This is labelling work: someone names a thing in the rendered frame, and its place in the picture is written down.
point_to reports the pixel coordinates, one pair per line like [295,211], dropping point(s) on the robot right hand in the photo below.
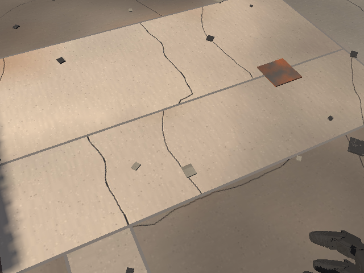
[346,244]

